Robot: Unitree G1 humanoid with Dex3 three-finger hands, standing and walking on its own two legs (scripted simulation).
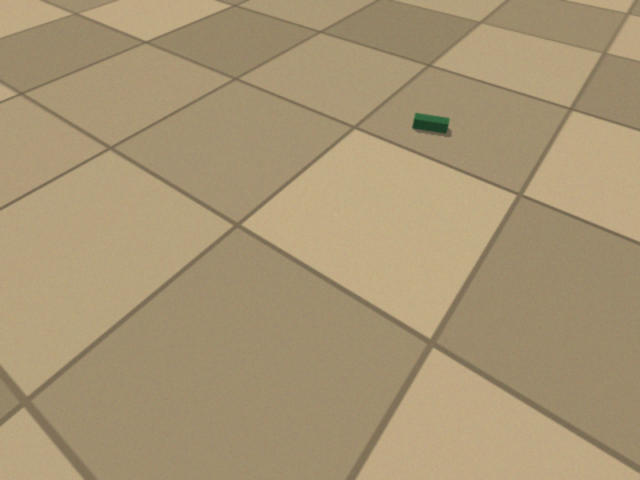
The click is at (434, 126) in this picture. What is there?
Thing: lying carton
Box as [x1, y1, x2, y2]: [412, 113, 449, 133]
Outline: 415,113 412,127 413,128 445,133 449,118
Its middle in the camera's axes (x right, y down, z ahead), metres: +0.60 -0.67 +2.17
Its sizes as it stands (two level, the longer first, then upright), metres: 0.189 0.066 0.058
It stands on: the floor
